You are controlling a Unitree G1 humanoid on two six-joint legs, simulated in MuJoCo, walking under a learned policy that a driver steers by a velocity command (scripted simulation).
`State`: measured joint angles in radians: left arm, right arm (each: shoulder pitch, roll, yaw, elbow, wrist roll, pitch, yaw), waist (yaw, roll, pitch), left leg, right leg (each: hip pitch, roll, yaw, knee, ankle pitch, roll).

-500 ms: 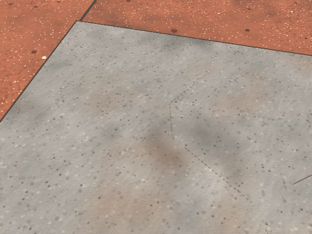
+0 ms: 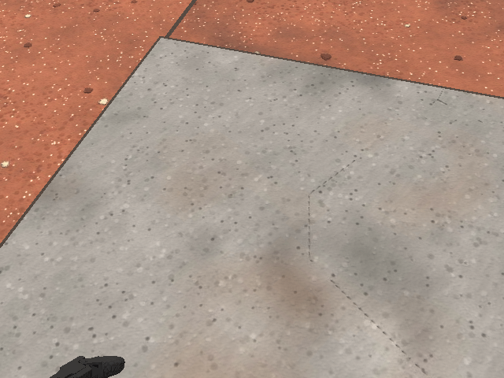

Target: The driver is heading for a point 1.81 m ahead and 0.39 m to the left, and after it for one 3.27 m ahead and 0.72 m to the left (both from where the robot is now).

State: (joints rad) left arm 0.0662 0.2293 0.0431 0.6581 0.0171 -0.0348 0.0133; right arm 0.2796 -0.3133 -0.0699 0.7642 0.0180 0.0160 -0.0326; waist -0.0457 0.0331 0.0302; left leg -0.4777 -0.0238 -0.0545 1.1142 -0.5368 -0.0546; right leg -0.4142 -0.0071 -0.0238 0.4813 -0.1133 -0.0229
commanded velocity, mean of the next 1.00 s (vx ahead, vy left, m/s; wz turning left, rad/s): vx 0.02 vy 0.00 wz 0.39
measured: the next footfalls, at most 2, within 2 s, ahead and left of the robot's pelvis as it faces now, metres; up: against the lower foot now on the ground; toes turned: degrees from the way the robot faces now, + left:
left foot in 0.28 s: +0.05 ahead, +0.15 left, +0.00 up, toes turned +17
right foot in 0.76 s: +0.11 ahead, -0.08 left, +0.00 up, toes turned +24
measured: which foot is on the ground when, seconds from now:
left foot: up 0.00-0.26, down 0.28-1.00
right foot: down 0.00-0.28, up 0.30-0.74, down 0.76-1.00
